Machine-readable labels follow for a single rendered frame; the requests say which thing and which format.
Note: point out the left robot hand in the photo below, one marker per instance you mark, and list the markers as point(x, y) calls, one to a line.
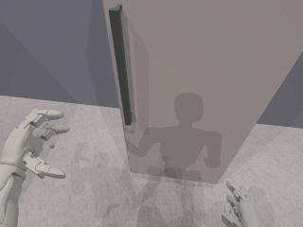
point(17, 149)

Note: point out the handle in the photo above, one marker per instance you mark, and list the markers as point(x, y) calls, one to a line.
point(117, 34)

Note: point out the robot left forearm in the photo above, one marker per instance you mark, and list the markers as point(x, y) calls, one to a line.
point(11, 179)

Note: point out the right robot hand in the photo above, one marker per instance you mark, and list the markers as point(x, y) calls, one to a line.
point(244, 210)

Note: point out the fridge door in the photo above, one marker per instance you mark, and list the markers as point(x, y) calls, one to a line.
point(200, 75)

